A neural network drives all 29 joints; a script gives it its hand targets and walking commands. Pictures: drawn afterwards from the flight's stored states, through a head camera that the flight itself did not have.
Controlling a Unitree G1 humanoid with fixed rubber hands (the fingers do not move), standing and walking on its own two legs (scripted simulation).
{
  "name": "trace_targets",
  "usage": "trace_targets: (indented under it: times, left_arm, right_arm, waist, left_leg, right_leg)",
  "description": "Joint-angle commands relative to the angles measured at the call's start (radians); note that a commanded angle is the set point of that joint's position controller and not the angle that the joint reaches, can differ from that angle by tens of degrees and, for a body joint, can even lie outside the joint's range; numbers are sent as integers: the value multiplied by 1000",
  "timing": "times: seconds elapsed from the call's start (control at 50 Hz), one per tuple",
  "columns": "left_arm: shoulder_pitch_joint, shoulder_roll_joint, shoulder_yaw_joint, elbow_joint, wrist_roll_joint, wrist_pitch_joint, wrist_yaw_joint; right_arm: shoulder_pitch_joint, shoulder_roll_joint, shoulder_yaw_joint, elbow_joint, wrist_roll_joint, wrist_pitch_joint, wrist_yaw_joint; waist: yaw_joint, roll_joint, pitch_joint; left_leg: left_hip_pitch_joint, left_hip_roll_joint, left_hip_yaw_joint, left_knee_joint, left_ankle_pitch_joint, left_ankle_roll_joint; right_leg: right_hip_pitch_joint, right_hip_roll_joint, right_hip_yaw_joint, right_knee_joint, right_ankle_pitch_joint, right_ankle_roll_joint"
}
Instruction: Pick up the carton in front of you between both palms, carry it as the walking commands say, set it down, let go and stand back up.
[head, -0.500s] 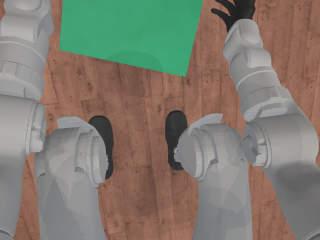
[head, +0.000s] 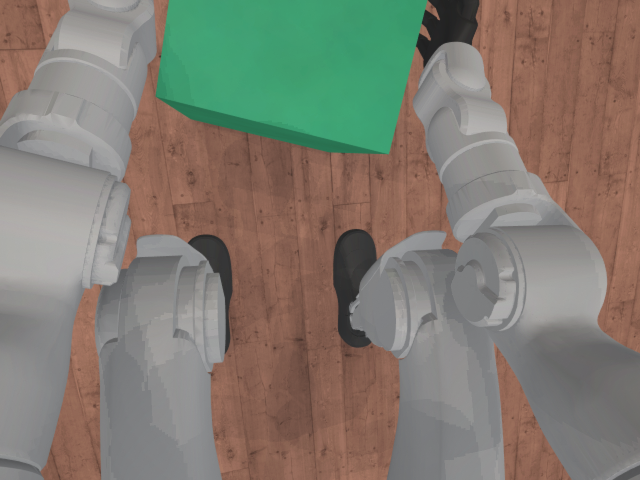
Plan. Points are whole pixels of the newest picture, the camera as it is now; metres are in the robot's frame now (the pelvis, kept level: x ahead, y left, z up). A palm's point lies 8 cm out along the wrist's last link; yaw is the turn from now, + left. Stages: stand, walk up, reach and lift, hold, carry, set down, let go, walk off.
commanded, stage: reach and lift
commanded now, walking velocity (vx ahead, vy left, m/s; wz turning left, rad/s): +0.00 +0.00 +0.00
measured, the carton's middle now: (286, 45) +0.51 +0.03 -0.25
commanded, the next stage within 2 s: none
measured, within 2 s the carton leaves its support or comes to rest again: leaves its support in 0.16 s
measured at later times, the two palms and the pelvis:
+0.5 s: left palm out of the picture +0.50 +0.20 -0.03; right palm (513, 36) +0.49 -0.10 -0.03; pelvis +0.01 -0.01 +0.05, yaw +5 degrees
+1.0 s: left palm out of the picture +0.46 +0.20 +0.12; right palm out of the picture +0.47 -0.10 +0.12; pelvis +0.04 -0.01 +0.17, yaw +7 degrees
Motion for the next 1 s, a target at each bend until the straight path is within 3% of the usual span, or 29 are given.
trace_targets:
  times: [0.0, 0.04, 0.08, 0.14, 0.22, 0.3, 0.36, 0.44, 0.56, 0.66, 0.68, 0.78, 0.88, 0.98]
  left_arm:
    - [-354, -753, -49, -204, 35, 11, -186]
    - [-350, -843, -31, -239, 47, 23, -197]
    - [-363, -906, -42, -292, 48, 33, -202]
    - [-369, -993, -86, -420, 7, 38, -195]
    - [-340, -1091, -142, -608, -9, 81, -176]
    - [-257, -1199, -155, -726, 22, 152, -177]
    - [-177, -1274, -117, -653, 68, 206, -208]
    - [-111, -1316, 32, -492, 172, 256, -253]
    - [-37, -1316, 184, -405, 280, 262, -279]
    - [2, -1353, 137, -479, 276, 257, -280]
    - [12, -1356, 122, -499, 270, 262, -285]
    - [63, -1415, 5, -617, 216, 275, -286]
    - [124, -1457, -76, -696, 183, 290, -279]
    - [208, -1492, -92, -703, 183, 299, -271]
  right_arm:
    - [-427, 669, 164, -170, -56, 37, 208]
    - [-480, 731, 184, -223, -45, 49, 229]
    - [-491, 804, 220, -262, -33, 61, 244]
    - [-486, 914, 300, -343, 21, 73, 253]
    - [-502, 994, 407, -528, 56, 113, 250]
    - [-510, 1005, 470, -705, 22, 168, 252]
    - [-452, 1021, 419, -663, -64, 216, 263]
    - [-381, 1055, 299, -540, -189, 271, 283]
    - [-357, 1129, 272, -517, -247, 298, 310]
    - [-254, 1194, 317, -512, -250, 306, 320]
    - [-258, 1204, 334, -534, -234, 304, 324]
    - [-179, 1239, 446, -593, -185, 317, 331]
    - [-90, 1258, 519, -620, -157, 332, 338]
    - [2, 1268, 533, -606, -162, 339, 349]
  waist:
    - [17, 217, -988]
    - [35, 227, -1045]
    - [31, 208, -1112]
    - [46, 205, -1330]
    - [64, 242, -1608]
    - [48, 243, -1683]
    - [10, 238, -1463]
    - [-19, 218, -1228]
    - [33, 134, -1249]
    - [38, 99, -1340]
    - [55, 108, -1365]
    - [53, 119, -1452]
    - [47, 136, -1439]
    - [42, 140, -1353]
  left_leg:
    - [596, -74, -4, -199, 195, 6]
    - [606, -81, 10, -192, 197, 9]
    - [670, -90, 15, -185, 262, 9]
    - [815, -104, 42, -165, 378, -2]
    - [1040, -124, 62, -171, 498, -17]
    - [1066, -143, 79, -230, 400, -26]
    - [894, -148, 78, -312, 190, -30]
    - [744, -152, 68, -416, -1, -24]
    - [784, -162, 82, -496, 29, -4]
    - [890, -168, 93, -547, 119, -8]
    - [910, -171, 93, -558, 142, -10]
    - [1036, -176, 88, -611, 227, -24]
    - [1136, -179, 77, -678, 251, -37]
    - [1218, -181, 62, -764, 244, -44]
  right_leg:
    - [383, 112, -82, -77, 165, -5]
    - [391, 116, -88, -62, 162, -7]
    - [408, 124, -99, -67, 206, -4]
    - [486, 135, -114, -55, 289, 1]
    - [519, 148, -124, -75, 336, 0]
    - [570, 155, -124, -140, 260, -15]
    - [526, 147, -111, -209, 108, -24]
    - [484, 140, -101, -296, -22, -34]
    - [564, 148, -77, -417, -23, -27]
    - [659, 160, -73, -492, 51, -14]
    - [695, 158, -66, -501, 68, -16]
    - [812, 160, -53, -557, 145, -12]
    - [903, 158, -38, -620, 170, -16]
    - [974, 152, -22, -702, 161, -22]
